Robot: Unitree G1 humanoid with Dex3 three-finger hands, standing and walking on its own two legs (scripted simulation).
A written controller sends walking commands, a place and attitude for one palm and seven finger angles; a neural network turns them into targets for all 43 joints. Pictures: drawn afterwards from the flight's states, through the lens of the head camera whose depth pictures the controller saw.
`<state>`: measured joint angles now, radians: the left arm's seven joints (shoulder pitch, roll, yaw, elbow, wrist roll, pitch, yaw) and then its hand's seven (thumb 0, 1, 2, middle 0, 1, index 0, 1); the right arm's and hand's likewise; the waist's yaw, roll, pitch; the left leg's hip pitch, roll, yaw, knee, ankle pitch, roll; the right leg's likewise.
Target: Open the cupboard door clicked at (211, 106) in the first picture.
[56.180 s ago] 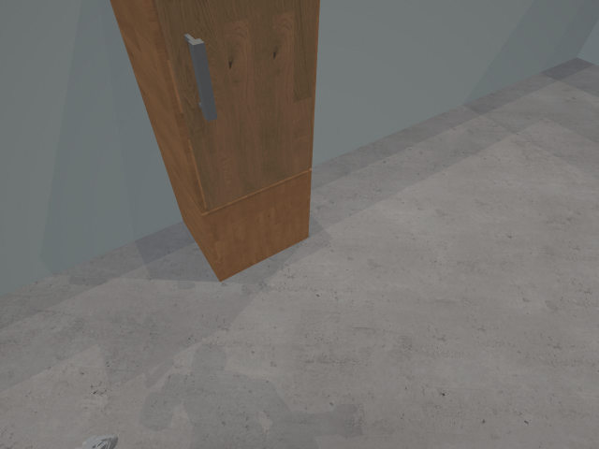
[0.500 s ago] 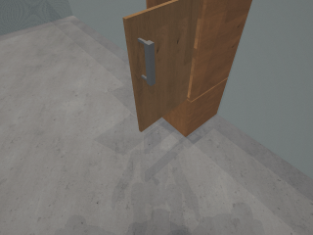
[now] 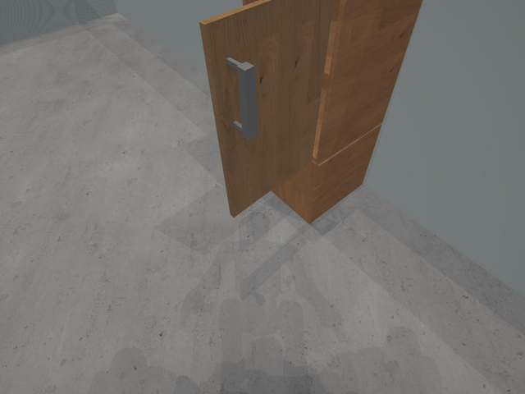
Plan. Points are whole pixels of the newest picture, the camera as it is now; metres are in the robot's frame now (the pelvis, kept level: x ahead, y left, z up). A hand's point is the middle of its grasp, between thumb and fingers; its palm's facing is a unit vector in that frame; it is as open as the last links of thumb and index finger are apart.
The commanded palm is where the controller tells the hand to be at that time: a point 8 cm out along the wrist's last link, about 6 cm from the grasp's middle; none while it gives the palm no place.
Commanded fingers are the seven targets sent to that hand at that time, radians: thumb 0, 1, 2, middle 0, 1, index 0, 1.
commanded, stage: look to check the result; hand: left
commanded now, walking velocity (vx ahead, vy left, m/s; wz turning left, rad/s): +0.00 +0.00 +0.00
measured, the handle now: (241, 100) +0.68 +0.09 +0.07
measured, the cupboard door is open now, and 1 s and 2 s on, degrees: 94 94 94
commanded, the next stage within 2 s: stand and wait in 0.34 s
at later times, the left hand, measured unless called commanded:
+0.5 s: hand out of the picture +0.11 +0.23 -0.15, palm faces -0.01 -0.94 -0.34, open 7.4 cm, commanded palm none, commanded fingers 0.00 0.90 0.90 -0.20 -0.30 -0.20 -0.30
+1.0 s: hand out of the picture +0.10 +0.23 -0.15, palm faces -0.01 -0.94 -0.33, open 7.4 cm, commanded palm none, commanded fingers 0.00 0.90 0.90 -0.20 -0.30 -0.20 -0.30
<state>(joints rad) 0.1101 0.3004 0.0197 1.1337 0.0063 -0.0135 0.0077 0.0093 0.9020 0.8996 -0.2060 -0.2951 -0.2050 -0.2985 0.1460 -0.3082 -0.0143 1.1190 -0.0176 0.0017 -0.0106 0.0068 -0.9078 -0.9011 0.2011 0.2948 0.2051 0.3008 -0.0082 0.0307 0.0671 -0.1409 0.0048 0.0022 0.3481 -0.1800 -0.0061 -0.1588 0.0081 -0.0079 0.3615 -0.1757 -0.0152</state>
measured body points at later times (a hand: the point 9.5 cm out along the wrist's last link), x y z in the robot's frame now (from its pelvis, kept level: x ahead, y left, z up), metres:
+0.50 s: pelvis +0.02 -0.01 +0.00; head +0.04 -0.02 +0.45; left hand +0.11 +0.28 -0.13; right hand +0.10 -0.30 -0.14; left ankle +0.01 +0.12 -0.75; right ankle +0.01 -0.11 -0.75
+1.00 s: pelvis +0.03 -0.01 +0.00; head +0.04 -0.02 +0.45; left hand +0.10 +0.28 -0.13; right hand +0.08 -0.30 -0.14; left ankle +0.01 +0.12 -0.75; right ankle +0.01 -0.11 -0.75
